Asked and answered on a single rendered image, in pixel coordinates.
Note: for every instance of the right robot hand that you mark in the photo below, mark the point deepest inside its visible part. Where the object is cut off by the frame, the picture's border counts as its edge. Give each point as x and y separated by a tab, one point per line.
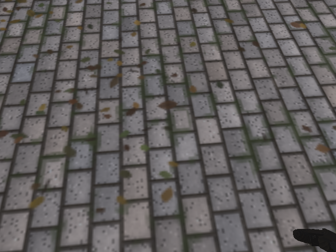
324	238

